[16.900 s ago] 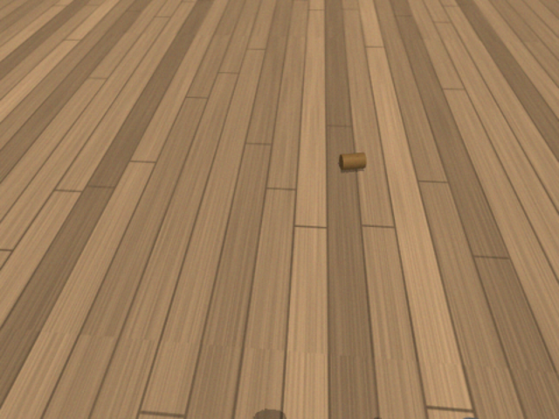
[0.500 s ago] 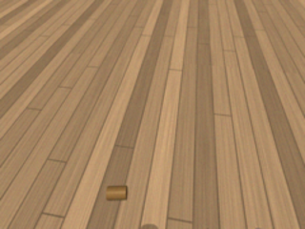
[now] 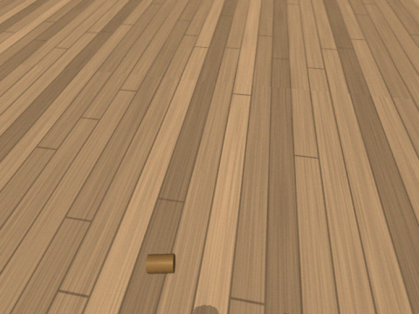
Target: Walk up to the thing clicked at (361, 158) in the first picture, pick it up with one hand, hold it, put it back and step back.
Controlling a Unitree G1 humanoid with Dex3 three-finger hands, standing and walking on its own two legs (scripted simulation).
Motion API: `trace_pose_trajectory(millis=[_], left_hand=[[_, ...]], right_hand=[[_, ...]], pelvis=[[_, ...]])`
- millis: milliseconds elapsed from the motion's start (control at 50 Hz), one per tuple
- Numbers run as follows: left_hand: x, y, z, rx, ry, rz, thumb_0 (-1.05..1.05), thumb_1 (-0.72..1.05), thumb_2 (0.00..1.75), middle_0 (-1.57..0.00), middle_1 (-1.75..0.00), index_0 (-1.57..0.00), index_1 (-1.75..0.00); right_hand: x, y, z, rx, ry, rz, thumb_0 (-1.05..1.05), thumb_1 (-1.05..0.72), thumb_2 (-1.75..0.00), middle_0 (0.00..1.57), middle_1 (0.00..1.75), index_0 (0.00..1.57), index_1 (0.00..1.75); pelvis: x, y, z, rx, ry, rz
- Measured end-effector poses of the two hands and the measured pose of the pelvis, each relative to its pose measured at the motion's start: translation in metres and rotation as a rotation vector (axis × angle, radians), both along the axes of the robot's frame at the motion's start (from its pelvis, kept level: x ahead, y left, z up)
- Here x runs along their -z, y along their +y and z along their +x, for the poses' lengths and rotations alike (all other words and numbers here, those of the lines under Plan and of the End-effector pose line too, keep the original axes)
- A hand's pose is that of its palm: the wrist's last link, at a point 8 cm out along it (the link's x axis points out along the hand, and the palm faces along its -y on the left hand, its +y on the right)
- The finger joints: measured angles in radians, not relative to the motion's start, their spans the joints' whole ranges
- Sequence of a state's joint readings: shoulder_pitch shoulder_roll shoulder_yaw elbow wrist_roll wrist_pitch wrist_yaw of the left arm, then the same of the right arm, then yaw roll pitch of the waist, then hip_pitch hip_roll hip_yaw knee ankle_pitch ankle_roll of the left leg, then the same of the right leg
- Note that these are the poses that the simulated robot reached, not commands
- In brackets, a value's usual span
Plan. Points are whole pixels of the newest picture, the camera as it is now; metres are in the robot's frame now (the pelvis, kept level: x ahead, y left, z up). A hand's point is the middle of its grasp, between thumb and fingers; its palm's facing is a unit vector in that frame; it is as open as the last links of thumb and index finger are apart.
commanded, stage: stand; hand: left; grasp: from above
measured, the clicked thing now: (161, 263) +0.41 +0.25 -0.74
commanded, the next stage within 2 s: rise first in 0.22 s
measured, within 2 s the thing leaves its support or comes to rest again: neither
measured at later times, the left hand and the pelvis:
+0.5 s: hand out of the picture +0.13 +0.25 -0.16, palm faces +0.02 -0.95 -0.33, open 8.0 cm; pelvis -0.01 +0.00 -0.01, yaw +2 degrees
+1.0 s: hand out of the picture +0.11 +0.27 -0.23, palm faces -0.15 -0.88 -0.45, open 13.9 cm; pelvis -0.02 +0.01 -0.09, yaw +2 degrees
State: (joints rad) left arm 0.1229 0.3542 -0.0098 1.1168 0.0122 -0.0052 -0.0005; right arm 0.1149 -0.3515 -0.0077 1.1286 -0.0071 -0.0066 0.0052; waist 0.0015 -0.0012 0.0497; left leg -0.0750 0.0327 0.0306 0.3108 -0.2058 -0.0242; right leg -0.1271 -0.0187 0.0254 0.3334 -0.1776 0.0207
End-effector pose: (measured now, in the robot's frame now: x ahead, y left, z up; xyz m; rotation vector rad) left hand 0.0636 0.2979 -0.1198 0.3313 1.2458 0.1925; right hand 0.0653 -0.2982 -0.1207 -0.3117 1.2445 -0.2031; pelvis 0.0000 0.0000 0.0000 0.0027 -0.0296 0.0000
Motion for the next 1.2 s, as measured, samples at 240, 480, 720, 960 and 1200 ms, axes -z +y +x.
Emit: trace_pose_trajectory(millis=[240,480,720,960,1200], left_hand=[[0.000,0.000,0.001,0.000,-0.004,0.000,0.00,0.91,0.90,-0.21,-0.30,-0.21,-0.30],[0.008,-0.004,0.048,-0.030,-0.132,-0.026,0.01,0.74,0.89,-0.21,-0.48,-0.21,-0.48],[0.025,0.007,0.062,0.087,-0.089,0.044,0.00,-0.04,0.88,-0.17,-0.92,-0.19,-0.91],[0.062,0.010,0.045,0.164,-0.109,0.096,0.00,-0.48,0.97,-0.10,-1.06,-0.10,-1.06],[0.120,0.023,0.060,0.332,-0.064,0.200,0.00,-0.57,1.00,-0.09,-1.06,-0.08,-1.07]], right_hand=[[0.000,0.000,-0.002,0.001,0.002,0.002,0.01,-0.90,-0.90,0.20,0.30,0.20,0.29],[0.004,0.021,0.011,-0.021,-0.116,0.022,0.01,-0.91,-0.90,0.20,0.30,0.20,0.29],[0.022,0.051,0.031,-0.019,-0.241,0.087,0.01,-0.90,-0.90,0.20,0.30,0.20,0.29],[0.046,0.061,0.081,-0.116,-0.386,0.062,0.01,-0.90,-0.90,0.20,0.30,0.20,0.29],[0.091,0.067,0.101,-0.208,-0.459,0.064,0.01,-0.92,-0.91,0.20,0.30,0.20,0.30]], pelvis=[[0.000,0.000,0.000,-0.001,-0.001,0.000],[0.011,-0.001,-0.012,-0.027,0.091,-0.006],[0.037,0.007,-0.012,-0.027,0.197,-0.016],[0.082,0.012,-0.016,-0.037,0.299,-0.030],[0.136,0.009,-0.029,-0.048,0.437,-0.042]])
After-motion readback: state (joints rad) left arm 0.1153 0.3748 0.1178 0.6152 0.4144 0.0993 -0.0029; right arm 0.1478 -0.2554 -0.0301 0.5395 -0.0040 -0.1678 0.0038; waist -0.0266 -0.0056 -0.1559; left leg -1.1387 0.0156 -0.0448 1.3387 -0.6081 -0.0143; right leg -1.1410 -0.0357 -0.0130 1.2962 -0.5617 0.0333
